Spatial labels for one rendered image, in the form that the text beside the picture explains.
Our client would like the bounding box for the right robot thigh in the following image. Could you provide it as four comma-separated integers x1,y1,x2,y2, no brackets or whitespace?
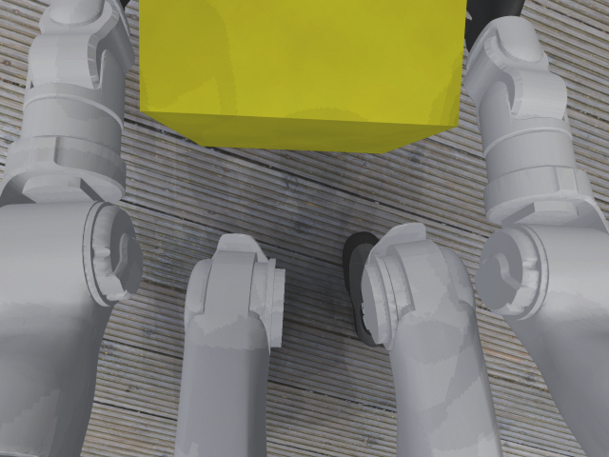
362,239,503,457

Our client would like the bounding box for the robot right forearm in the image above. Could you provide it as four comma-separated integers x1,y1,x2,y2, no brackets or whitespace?
463,16,609,235

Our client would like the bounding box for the carton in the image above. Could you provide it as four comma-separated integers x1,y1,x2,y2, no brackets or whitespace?
139,0,467,154

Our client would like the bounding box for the robot right upper arm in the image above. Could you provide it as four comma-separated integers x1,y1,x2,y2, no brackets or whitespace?
474,223,609,457

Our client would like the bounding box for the right robot shin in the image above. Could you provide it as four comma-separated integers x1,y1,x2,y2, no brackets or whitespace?
361,223,476,333

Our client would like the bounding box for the robot left upper arm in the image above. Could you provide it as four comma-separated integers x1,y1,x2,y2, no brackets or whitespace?
0,200,144,457

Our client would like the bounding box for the right robot hand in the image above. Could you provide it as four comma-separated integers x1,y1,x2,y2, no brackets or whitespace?
464,0,525,52

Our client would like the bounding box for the robot left forearm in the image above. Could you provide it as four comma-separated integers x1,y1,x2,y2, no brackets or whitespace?
0,0,135,208

